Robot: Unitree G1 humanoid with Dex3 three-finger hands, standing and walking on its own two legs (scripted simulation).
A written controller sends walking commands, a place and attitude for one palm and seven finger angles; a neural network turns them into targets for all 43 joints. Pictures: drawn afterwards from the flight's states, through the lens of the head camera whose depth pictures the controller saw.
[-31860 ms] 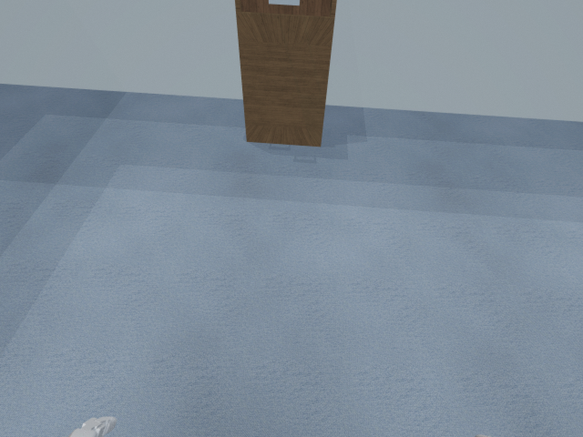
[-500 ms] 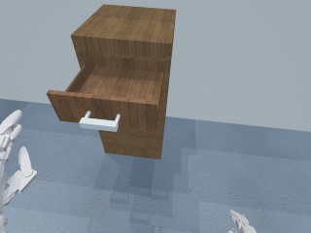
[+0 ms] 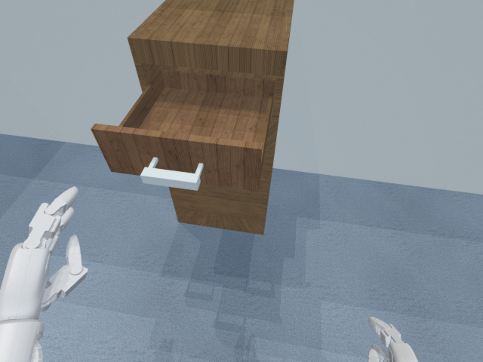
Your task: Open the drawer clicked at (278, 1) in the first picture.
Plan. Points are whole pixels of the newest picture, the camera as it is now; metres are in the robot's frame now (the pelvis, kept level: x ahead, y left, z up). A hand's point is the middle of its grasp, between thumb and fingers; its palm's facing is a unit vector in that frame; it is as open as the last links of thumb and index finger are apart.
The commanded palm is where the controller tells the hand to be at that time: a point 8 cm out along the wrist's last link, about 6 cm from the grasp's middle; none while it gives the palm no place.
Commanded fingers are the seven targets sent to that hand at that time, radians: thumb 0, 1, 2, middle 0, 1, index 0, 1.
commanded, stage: let the arm hang, fingers relaxed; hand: left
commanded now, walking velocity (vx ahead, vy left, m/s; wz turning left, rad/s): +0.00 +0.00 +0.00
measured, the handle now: (174, 171) +0.50 +0.18 -0.01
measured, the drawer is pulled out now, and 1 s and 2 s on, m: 0.30 0.30 0.30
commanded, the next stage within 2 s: look to check the result in 1.04 s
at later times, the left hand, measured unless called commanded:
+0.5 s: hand out of the picture -0.07 +0.18 -0.16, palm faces +0.02 -0.97 -0.24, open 7.2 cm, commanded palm none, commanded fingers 0.00 0.90 0.90 -0.20 -0.30 -0.20 -0.30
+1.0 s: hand out of the picture -0.01 +0.15 -0.17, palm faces +0.02 -0.98 -0.18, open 7.3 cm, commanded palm none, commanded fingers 0.00 0.90 0.90 -0.20 -0.30 -0.20 -0.30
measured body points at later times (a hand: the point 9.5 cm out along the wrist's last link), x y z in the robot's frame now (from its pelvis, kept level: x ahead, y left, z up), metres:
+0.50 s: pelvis -0.01 -0.01 +0.01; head +0.02 -0.01 +0.46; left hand -0.07 +0.23 -0.14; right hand -0.02 -0.25 -0.15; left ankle +0.03 +0.10 -0.74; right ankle -0.01 -0.13 -0.74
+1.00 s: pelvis -0.01 -0.02 +0.01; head -0.01 -0.02 +0.46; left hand -0.01 +0.20 -0.15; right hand -0.04 -0.22 -0.16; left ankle +0.03 +0.10 -0.74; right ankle -0.01 -0.13 -0.74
